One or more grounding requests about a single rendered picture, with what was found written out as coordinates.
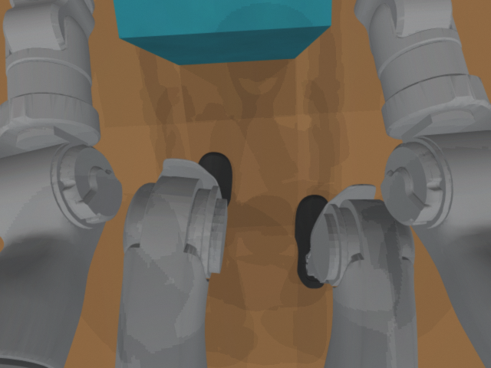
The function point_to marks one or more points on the right robot thigh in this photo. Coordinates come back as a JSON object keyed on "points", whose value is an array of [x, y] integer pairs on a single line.
{"points": [[374, 323]]}

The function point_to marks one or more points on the right robot foot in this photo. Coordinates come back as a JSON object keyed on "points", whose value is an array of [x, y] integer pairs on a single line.
{"points": [[307, 214]]}

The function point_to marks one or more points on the right robot forearm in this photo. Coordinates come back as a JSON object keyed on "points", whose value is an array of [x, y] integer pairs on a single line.
{"points": [[419, 60]]}

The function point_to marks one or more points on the robot right upper arm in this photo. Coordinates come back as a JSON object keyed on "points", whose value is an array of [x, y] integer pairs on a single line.
{"points": [[440, 185]]}

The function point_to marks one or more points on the carton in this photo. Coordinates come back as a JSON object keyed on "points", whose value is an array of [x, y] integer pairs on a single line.
{"points": [[220, 31]]}

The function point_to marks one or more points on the robot left upper arm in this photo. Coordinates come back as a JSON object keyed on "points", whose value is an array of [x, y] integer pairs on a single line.
{"points": [[54, 203]]}

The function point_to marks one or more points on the left robot forearm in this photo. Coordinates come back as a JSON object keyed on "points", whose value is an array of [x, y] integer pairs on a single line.
{"points": [[48, 69]]}

